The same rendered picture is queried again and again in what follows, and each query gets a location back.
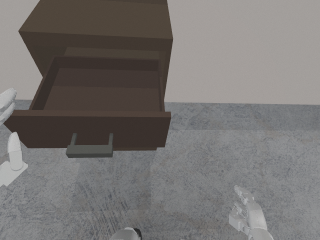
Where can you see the robot left shin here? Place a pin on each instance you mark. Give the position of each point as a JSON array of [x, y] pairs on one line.
[[129, 228]]

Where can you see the robot left hand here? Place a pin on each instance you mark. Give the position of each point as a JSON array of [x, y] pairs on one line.
[[9, 171]]

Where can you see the handle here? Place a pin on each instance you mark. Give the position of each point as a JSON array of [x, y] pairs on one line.
[[90, 151]]

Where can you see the drawer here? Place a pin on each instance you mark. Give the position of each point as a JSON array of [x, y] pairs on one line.
[[93, 97]]

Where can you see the robot right hand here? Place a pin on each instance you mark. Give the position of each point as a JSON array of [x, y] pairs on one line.
[[249, 217]]

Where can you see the cabinet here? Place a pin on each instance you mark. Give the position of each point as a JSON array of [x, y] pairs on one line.
[[138, 29]]

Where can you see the robot right forearm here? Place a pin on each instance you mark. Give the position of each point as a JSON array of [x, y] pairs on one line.
[[259, 234]]

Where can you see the left robot thigh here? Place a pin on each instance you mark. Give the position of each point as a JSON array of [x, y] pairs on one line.
[[125, 234]]

